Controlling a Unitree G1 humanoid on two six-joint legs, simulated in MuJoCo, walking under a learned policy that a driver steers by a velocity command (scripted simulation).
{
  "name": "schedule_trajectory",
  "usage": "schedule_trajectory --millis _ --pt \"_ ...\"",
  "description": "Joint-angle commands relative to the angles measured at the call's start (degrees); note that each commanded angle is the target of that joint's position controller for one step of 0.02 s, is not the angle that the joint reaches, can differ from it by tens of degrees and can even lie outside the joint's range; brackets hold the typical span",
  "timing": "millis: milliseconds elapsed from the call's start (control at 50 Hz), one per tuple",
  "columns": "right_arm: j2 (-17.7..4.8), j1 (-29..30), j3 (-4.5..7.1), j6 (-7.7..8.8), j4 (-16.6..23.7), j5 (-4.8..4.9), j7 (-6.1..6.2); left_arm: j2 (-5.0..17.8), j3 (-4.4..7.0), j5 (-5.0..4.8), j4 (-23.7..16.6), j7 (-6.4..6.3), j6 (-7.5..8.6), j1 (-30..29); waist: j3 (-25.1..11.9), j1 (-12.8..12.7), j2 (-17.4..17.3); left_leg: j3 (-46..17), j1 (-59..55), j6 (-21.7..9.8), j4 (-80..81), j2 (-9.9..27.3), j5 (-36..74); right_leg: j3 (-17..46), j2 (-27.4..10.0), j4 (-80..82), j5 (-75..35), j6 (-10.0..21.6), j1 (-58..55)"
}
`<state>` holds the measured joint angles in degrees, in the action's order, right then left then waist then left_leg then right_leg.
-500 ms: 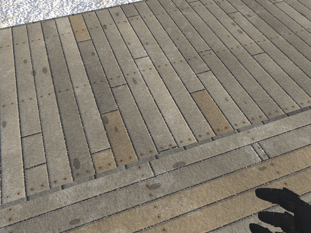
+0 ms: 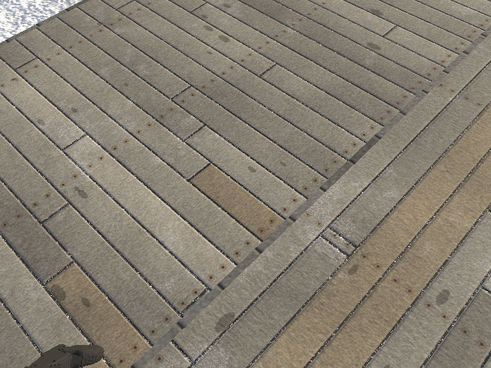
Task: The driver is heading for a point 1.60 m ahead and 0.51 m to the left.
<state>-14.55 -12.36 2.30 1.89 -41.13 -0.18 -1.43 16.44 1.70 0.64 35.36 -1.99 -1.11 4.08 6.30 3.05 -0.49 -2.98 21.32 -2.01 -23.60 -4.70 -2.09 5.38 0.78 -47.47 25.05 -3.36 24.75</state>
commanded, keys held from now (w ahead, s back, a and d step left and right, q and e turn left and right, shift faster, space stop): q+shift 0.58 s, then w+shift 0.18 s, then w+e+shift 0.24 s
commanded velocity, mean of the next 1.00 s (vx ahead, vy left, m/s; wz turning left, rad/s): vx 0.26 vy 0.00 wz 0.49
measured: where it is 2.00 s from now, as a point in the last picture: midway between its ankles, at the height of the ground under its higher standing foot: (204, 210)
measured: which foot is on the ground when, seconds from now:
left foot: down 0.00-0.12, up 0.14-0.46, down 0.48-1.00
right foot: up 0.00-0.06, down 0.08-0.48, up 0.50-1.00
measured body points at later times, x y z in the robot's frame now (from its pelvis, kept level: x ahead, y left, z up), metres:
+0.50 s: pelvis +0.03 +0.03 -0.01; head +0.06 +0.06 +0.44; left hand +0.06 +0.35 -0.11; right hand +0.30 -0.16 -0.08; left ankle +0.00 +0.14 -0.73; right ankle +0.06 -0.12 -0.73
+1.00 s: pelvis +0.15 +0.07 +0.00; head +0.17 +0.05 +0.45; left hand +0.15 +0.38 -0.07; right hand +0.40 -0.10 -0.10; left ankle -0.01 +0.14 -0.73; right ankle +0.25 +0.00 -0.72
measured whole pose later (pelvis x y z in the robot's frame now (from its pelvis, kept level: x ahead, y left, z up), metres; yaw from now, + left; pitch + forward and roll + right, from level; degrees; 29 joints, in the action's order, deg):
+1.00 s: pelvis +0.15 +0.07 +0.00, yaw +31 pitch +4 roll +2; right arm -17.6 -16.3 2.2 3.2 -37.5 0.8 -1.0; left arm 17.2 2.0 -2.3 39.3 2.5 4.3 13.2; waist -4.5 1.3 -1.5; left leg -0.1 5.4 0.2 -22.1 0.2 -20.7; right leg -2.9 -3.4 -37.4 13.5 4.3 26.6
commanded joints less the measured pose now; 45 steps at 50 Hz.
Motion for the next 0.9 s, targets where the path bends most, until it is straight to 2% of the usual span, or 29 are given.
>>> schedule_trajectory --millis 20,60,80,100,120,140,160,180,200,220,280,340,400,440,460,480,500,520,540,560,580,600,620,640,660,700,760,800,900 --pt "-12.7 5.8 3.65 -0.44 6.3 1.15 0.28 5.7 1.64 -0.39 -0.8 0.10 -0.67 6.9 -13.0 -4.5 -6.3 -22.5 -6.0 -10.5 9.0 14.2 -7.0 -0.3 2.1 7.7 -4.9 1.9 -8.6" --pt "-11.8 6.0 3.61 -1.48 6.5 1.79 0.93 5.5 1.83 -0.28 -1.2 0.60 -0.60 5.3 -9.2 -5.1 -6.9 -24.3 -0.7 -8.5 10.5 12.3 -20.3 -0.5 2.7 14.7 -8.3 4.0 -11.9" --pt "-11.4 5.5 3.60 -1.88 6.3 2.16 1.34 5.6 2.05 -0.19 -1.0 0.75 -0.29 6.0 -8.8 -5.8 -6.9 -24.0 2.2 -7.0 9.9 11.0 -23.5 -0.7 2.4 19.3 -10.6 5.3 -15.9" --pt "-10.3 4.1 3.40 -2.06 6.2 2.26 1.65 7.0 2.58 0.17 -0.8 0.63 0.02 7.6 -9.3 -6.4 -5.9 -22.6 6.1 -4.6 7.3 8.8 -26.5 1.5 -1.3 23.0 -10.9 7.3 -21.2" --pt "-8.8 4.6 3.22 -2.09 7.6 2.37 1.90 10.5 3.58 1.72 0.0 0.48 0.14 9.8 -10.0 -6.5 2.8 -15.0 14.1 -1.3 -0.5 5.0 -29.0 9.3 -10.0 25.2 -6.3 11.9 -24.8" --pt "-8.4 3.8 3.26 -1.83 8.0 2.81 1.93 10.5 3.74 2.73 -0.3 0.47 0.31 8.3 -9.7 -6.0 12.9 -4.2 16.5 1.3 -17.4 -1.4 -29.9 19.0 -20.0 31.4 -13.1 17.3 -22.0" --pt "-10.9 1.0 4.41 -1.74 7.5 1.88 1.84 8.5 3.09 3.24 -1.5 0.21 0.94 3.8 -9.5 -3.6 12.3 -2.5 16.2 3.8 -31.1 1.6 -29.5 19.5 -23.6 31.1 -23.3 19.1 -18.2" --pt "-12.2 -2.4 5.16 -2.41 5.5 1.88 1.92 5.4 2.27 2.47 -2.8 -0.25 1.43 -0.3 -9.7 -1.5 8.7 -2.3 14.6 5.1 -37.7 2.7 -27.4 14.0 -20.7 29.9 -28.0 17.2 -16.5" --pt "-11.7 -4.8 5.30 -3.35 4.4 1.75 2.21 4.3 2.02 1.34 -3.1 -0.46 1.76 -3.1 -9.2 -0.3 7.3 -1.5 15.4 6.3 -42.2 3.5 -24.6 9.5 -18.1 28.9 -30.0 15.3 -16.7" --pt "-10.6 -5.4 5.10 -4.14 4.1 1.51 2.36 3.9 1.86 0.63 -3.2 -0.55 1.98 -3.6 -8.7 -0.5 7.0 -0.8 16.6 7.5 -46.3 4.6 -22.5 6.1 -16.9 28.5 -32.5 14.9 -16.9" --pt "-7.2 -0.5 3.63 -4.93 7.2 2.02 1.49 5.0 2.51 0.59 -2.0 -0.85 1.29 -1.2 -7.5 -2.9 7.0 2.1 18.3 9.6 -40.9 7.7 -17.2 -0.6 -14.9 28.8 -32.7 15.5 -18.9" --pt "-5.6 3.4 2.36 -4.70 10.2 1.77 -0.02 7.9 3.82 0.59 -1.0 -0.81 0.41 1.3 -9.6 -5.3 7.7 4.3 12.6 9.0 -29.5 9.1 -17.1 -4.0 -16.3 27.0 -34.5 15.8 -20.4" --pt "-7.8 2.9 2.94 -4.92 11.2 1.78 -0.78 10.8 5.21 -0.32 -0.2 0.10 0.51 2.6 -10.8 -5.1 9.1 7.5 6.1 6.7 -21.7 7.9 -17.5 -6.0 -18.9 25.0 -37.1 14.9 -19.7" --pt "-8.7 1.6 3.59 -5.76 11.3 1.74 -0.87 10.7 5.58 -1.73 0.1 0.87 1.19 2.0 -10.7 -3.6 9.3 8.5 1.9 4.4 -14.7 7.1 -15.2 -7.6 -19.9 21.7 -35.8 12.6 -19.3" --pt "-9.0 -0.2 4.11 -6.07 10.8 1.68 -0.58 9.9 5.57 -2.37 0.6 1.14 1.54 1.9 -10.9 -2.2 8.4 9.0 -2.9 2.7 -9.1 5.8 -11.1 -10.0 -19.2 17.9 -33.2 10.1 -17.1" --pt "-11.0 -3.6 5.19 -6.12 9.8 1.36 0.28 8.0 5.33 -2.31 2.1 1.63 1.96 5.0 -12.0 -1.0 4.0 6.5 -11.0 0.2 -3.6 4.8 -3.5 -13.4 -16.4 10.6 -27.5 6.3 -12.4" --pt "-19.3 -7.6 7.59 -5.79 10.0 1.27 1.58 5.7 4.76 -0.23 0.8 1.91 2.27 6.0 -12.3 -0.7 -12.3 -11.9 -23.9 -5.8 -0.5 16.4 22.5 -17.8 -9.7 -7.3 -6.1 0.3 4.6" --pt "-22.9 -5.6 7.70 -4.45 12.0 -1.07 1.37 3.5 3.58 1.34 -3.6 1.39 2.54 -0.2 -16.3 -0.1 -21.3 -31.9 -25.6 -18.8 1.1 26.9 27.2 -8.8 -1.2 -19.9 14.8 -2.4 18.6" --pt "-18.7 -5.6 6.77 -3.16 12.0 -1.37 0.67 7.0 4.44 0.73 -3.2 0.95 2.42 -3.9 -17.8 3.2 -11.0 -27.4 -25.3 -18.9 2.7 25.5 21.7 -1.9 -2.1 -25.3 13.2 -1.5 19.5" --pt "-17.3 -3.9 6.17 -2.44 11.2 -0.69 1.03 6.6 4.40 -0.26 -3.2 0.49 2.39 -4.4 -15.1 1.2 -8.6 -23.1 -22.1 -15.8 2.6 22.2 16.4 -0.5 -2.3 -24.7 8.3 0.0 19.2" --pt "-15.6 -0.5 5.85 -2.51 11.4 0.75 1.61 6.6 4.58 -0.11 -1.9 -0.17 2.28 -2.4 -12.9 -1.1 -4.5 -19.7 -19.5 -12.6 2.4 18.9 11.6 0.0 -3.2 -21.5 3.4 0.2 19.1" --pt "-13.3 1.2 5.01 -2.93 11.4 2.14 2.28 8.1 5.04 0.20 -0.8 -0.13 2.36 0.7 -14.3 -2.7 -4.2 -17.9 -17.8 -11.1 4.1 17.5 -3.0 -0.2 -4.2 -17.5 -1.4 0.4 17.1" --pt "-12.1 1.5 4.26 -3.00 11.9 2.03 2.59 7.9 5.07 -0.06 0.2 0.67 2.57 2.3 -14.7 -2.8 -5.7 -17.7 -15.2 -10.7 6.5 15.8 -18.6 -1.7 -3.7 -15.8 -5.7 0.4 14.3" --pt "-11.7 1.4 3.90 -2.75 12.0 1.57 2.62 7.5 4.95 -0.46 0.5 1.41 2.88 2.9 -14.1 -2.6 -7.6 -19.1 -14.1 -10.9 8.9 15.6 -28.4 -2.9 -3.0 -13.4 -8.0 0.2 13.9" --pt "-11.9 1.0 3.68 -2.33 11.9 1.12 2.64 7.1 4.76 -0.85 0.5 1.95 3.29 2.5 -13.0 -2.2 -8.8 -19.8 -13.0 -10.9 10.5 15.7 -32.0 -3.4 -2.7 -10.3 -9.3 0.1 13.2" --pt "-12.2 -0.6 3.48 -1.24 10.6 0.64 2.73 6.0 4.11 -0.99 0.4 2.54 4.46 0.8 -10.7 -1.3 -8.8 -19.1 -11.5 -10.6 11.4 15.7 -30.3 -3.4 -2.5 -2.5 -11.8 0.2 11.1" --pt "-12.8 -2.5 3.34 -0.02 9.1 0.81 2.59 5.4 3.46 -1.07 0.4 3.12 6.01 -0.1 -8.5 -0.4 -9.5 -18.2 -10.1 -10.5 11.5 16.0 -28.6 -3.8 -2.4 5.4 -14.1 0.5 8.1" --pt "-13.0 -2.1 3.12 0.67 9.0 0.93 2.04 5.6 3.06 -1.78 0.5 3.39 6.36 0.3 -6.8 -0.1 -9.9 -17.6 -9.6 -10.4 12.0 17.4 -29.7 -4.6 -3.4 7.6 -14.9 1.4 8.2" --pt "-13.1 -3.6 2.85 2.02 7.5 1.08 0.82 5.4 1.67 -2.87 -1.5 4.21 6.75 -0.2 -3.7 1.1 -7.7 -15.4 -12.5 -10.1 13.1 21.3 -29.9 -5.5 -5.6 8.4 -12.4 5.4 11.4"
Velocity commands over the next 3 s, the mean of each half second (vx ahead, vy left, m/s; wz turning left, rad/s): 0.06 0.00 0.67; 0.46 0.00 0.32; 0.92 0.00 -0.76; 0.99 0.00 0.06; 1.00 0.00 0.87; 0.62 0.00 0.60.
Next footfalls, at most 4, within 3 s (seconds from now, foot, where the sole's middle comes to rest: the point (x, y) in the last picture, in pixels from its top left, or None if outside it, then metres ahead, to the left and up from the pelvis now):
0.08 right None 0.10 -0.11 -0.77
0.48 left None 0.03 0.16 -0.77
1.04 right None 0.29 0.01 -0.77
1.48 left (140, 280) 0.68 0.32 -0.77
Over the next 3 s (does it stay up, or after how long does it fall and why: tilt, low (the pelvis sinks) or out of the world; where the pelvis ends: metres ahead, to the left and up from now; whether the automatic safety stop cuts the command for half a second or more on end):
stays up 1.68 0.44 0.00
